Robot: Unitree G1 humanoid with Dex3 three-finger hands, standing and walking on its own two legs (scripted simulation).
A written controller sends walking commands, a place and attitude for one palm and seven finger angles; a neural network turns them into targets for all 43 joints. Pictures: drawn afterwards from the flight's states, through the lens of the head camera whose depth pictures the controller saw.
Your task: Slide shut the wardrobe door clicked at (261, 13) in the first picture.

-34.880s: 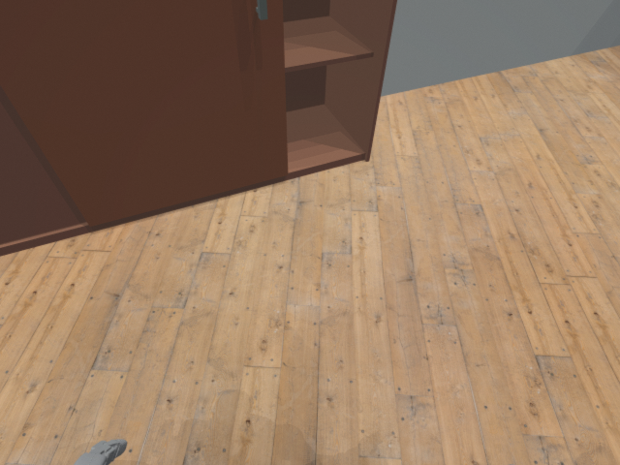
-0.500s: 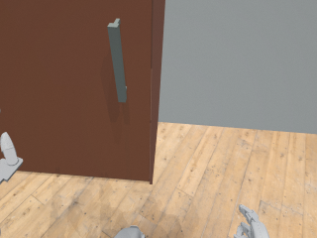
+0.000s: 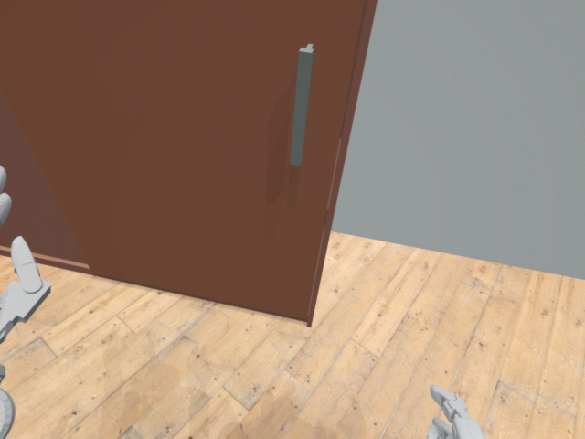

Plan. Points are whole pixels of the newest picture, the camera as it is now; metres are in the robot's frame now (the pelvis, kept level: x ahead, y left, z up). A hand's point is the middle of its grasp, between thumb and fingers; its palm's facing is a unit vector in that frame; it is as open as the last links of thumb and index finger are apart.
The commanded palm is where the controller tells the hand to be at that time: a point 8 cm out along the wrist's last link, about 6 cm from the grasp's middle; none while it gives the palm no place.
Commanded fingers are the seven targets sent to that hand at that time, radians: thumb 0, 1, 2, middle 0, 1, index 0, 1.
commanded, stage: stop stepping back and stand still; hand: left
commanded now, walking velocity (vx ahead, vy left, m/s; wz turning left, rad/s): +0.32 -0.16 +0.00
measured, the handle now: (302, 107) +0.73 +0.10 +0.14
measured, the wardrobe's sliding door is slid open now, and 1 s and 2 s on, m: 0.00 0.00 0.00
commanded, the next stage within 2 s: let the arm hang, fingers relaxed in 0.72 s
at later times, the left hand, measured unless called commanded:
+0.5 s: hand (45, 346) +0.13 +0.25 +0.18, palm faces +0.39 -0.83 -0.41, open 7.4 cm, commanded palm +0.08 +0.29 +0.19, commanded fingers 0.00 0.90 0.90 -0.20 -0.30 -0.20 -0.30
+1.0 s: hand out of the picture +0.11 +0.25 -0.06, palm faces +0.03 -0.92 -0.40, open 7.4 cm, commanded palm none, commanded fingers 0.00 0.90 0.90 -0.20 -0.30 -0.20 -0.30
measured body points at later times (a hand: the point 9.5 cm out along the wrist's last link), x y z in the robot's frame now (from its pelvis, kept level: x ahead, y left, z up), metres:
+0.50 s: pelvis -0.10 +0.01 +0.01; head -0.13 +0.01 +0.46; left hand +0.10 +0.29 +0.20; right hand -0.02 -0.27 -0.09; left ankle -0.01 +0.13 -0.67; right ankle -0.06 -0.06 -0.73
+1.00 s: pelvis -0.10 +0.03 -0.01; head -0.11 +0.00 +0.44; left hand +0.10 +0.30 -0.03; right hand +0.02 -0.23 -0.13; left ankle -0.07 +0.15 -0.73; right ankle -0.07 -0.06 -0.73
